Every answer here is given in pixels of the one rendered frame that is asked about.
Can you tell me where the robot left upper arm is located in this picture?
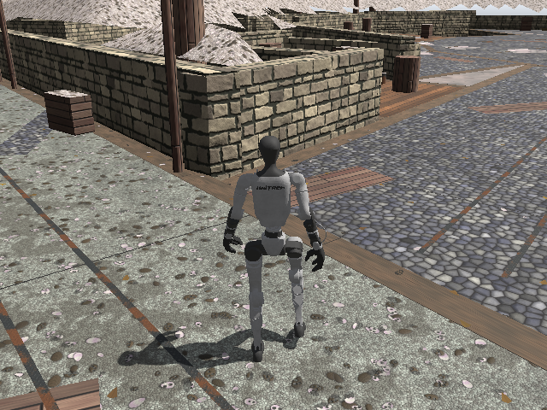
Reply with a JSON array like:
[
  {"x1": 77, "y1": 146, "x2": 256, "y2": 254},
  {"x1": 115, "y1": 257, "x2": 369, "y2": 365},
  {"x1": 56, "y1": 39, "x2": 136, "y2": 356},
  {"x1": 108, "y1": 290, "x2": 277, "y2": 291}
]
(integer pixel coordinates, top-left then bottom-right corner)
[{"x1": 230, "y1": 173, "x2": 253, "y2": 220}]

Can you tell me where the right robot foot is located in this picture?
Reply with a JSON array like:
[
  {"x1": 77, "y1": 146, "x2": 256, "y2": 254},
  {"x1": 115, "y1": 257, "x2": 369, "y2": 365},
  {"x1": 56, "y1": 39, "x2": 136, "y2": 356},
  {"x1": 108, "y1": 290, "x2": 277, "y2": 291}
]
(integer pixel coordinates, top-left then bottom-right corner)
[{"x1": 294, "y1": 322, "x2": 306, "y2": 337}]

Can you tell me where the robot right thigh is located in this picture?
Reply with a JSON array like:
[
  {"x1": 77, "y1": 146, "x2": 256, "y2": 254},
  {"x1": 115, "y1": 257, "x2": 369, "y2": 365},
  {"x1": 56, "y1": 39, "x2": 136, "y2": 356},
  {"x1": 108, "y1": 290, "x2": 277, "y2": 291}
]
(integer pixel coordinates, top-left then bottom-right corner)
[{"x1": 285, "y1": 237, "x2": 303, "y2": 284}]

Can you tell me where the robot right hand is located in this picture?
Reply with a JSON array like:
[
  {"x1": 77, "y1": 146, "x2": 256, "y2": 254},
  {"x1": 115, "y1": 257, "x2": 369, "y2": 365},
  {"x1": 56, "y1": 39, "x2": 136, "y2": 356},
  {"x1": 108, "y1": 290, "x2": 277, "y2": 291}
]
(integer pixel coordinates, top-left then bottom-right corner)
[{"x1": 305, "y1": 247, "x2": 325, "y2": 272}]

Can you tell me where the robot right forearm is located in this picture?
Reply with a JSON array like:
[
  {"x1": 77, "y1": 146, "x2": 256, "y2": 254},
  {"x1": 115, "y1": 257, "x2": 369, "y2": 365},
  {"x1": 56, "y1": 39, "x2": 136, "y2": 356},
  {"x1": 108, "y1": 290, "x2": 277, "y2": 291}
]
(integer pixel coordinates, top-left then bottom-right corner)
[{"x1": 303, "y1": 207, "x2": 322, "y2": 250}]

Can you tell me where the robot left hand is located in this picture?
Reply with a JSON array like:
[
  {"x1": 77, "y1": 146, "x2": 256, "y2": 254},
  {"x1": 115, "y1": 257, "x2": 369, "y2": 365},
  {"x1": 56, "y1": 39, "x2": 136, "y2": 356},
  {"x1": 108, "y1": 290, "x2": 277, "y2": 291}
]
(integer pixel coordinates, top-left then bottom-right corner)
[{"x1": 223, "y1": 236, "x2": 243, "y2": 254}]

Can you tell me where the robot right upper arm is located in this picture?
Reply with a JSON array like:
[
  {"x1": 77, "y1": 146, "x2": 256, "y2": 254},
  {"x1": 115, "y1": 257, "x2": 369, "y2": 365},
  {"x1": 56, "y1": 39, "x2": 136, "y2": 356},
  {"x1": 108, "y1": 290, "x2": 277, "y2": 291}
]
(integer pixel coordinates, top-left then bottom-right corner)
[{"x1": 288, "y1": 172, "x2": 311, "y2": 220}]

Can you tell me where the robot left forearm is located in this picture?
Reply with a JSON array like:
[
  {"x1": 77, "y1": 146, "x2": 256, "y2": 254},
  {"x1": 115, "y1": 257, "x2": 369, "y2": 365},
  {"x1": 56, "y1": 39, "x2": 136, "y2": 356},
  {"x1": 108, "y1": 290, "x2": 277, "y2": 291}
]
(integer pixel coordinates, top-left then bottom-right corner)
[{"x1": 224, "y1": 207, "x2": 239, "y2": 239}]

